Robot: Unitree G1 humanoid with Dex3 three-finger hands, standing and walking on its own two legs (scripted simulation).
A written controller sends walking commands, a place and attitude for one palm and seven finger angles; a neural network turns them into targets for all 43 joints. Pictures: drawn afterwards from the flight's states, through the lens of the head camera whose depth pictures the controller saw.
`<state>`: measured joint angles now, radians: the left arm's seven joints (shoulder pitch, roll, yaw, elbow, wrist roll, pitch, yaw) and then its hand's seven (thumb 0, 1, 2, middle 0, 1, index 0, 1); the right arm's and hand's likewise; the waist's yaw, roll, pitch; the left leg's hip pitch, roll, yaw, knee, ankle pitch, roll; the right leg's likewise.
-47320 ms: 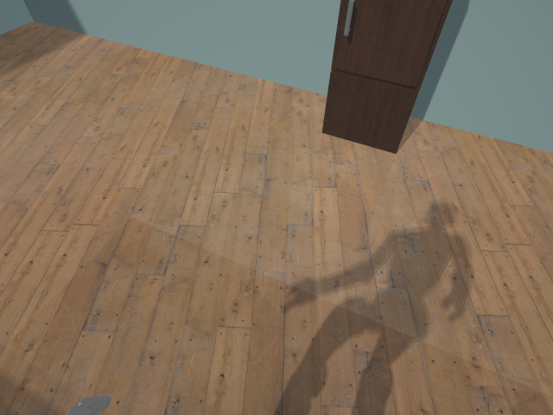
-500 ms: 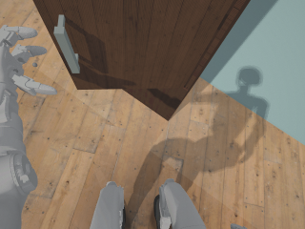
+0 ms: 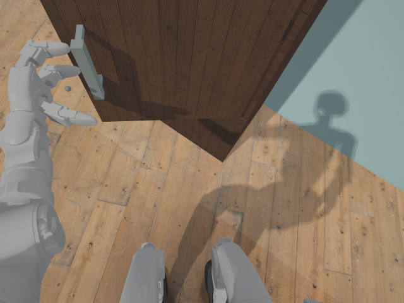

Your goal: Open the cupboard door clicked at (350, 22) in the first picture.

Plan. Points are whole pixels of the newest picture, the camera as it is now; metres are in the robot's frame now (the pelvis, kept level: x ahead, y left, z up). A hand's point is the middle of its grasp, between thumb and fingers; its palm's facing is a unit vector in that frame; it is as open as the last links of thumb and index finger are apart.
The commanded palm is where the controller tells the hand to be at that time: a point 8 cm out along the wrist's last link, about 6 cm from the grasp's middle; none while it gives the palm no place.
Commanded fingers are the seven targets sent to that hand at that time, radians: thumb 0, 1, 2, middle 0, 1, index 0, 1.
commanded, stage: slide the fingers in behind the handle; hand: left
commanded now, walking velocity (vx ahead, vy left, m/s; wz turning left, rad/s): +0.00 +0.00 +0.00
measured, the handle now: (90, 65) +0.55 +0.19 +0.04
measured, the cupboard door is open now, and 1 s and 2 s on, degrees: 40 39 39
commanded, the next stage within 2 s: close the thumb around the handle in 1.12 s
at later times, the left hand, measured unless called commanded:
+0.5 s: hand (88, 87) +0.51 +0.19 +0.04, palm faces +0.06 -1.00 +0.02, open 13.9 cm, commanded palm +0.49 +0.21 +0.04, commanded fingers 0.00 -0.50 0.30 -0.30 -1.20 -0.30 -1.20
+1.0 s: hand (102, 84) +0.51 +0.17 +0.04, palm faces +0.05 -1.00 -0.01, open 13.8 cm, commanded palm +0.49 +0.21 +0.04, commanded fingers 0.00 -0.50 0.30 -0.30 -1.20 -0.30 -1.20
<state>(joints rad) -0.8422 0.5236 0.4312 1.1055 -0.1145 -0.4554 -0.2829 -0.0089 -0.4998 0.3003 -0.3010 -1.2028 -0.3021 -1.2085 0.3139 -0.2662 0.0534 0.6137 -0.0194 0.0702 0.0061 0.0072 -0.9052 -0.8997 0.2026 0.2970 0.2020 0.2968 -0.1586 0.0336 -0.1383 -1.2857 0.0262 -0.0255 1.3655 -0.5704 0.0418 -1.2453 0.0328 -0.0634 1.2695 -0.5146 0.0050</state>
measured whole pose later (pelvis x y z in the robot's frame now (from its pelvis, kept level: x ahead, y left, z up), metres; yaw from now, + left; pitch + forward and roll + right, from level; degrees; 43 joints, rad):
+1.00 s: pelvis +0.01 -0.01 +0.00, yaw +0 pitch +28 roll -4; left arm -0.86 0.41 0.36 1.13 -0.07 -0.51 -0.15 -0.01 -0.50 0.30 -0.32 -1.21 -0.32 -1.22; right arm 0.31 -0.25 0.04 0.61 -0.04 0.09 0.03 0.01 -0.91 -0.90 0.20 0.30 0.20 0.30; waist -0.16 0.04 -0.15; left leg -1.27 0.02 -0.02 1.35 -0.58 0.03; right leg -1.24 0.03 -0.05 1.28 -0.53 0.00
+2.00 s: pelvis +0.01 -0.01 +0.00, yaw +1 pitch +28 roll -4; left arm -0.85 0.39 0.34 1.11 -0.08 -0.51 -0.14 0.01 0.74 0.85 -0.38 -1.35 -0.38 -1.34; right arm 0.30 -0.26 0.03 0.62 -0.04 0.08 0.02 0.01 -0.91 -0.90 0.20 0.30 0.20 0.30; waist -0.15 0.04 -0.15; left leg -1.27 0.02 -0.02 1.35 -0.57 0.03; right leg -1.24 0.03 -0.05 1.28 -0.53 0.00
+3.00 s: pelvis +0.03 -0.05 +0.03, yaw +4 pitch +20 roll +0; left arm 0.32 -0.05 -0.31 0.11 0.14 -0.38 0.49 0.04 0.69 0.74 -0.30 -1.25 -0.39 -1.34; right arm 0.13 -0.13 0.04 0.53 -0.08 -0.07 0.06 0.01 -0.91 -0.90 0.20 0.30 0.20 0.30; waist -0.01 0.02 -0.22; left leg -0.99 0.01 -0.04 1.22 -0.58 -0.03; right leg -0.98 0.02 -0.07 1.22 -0.59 -0.06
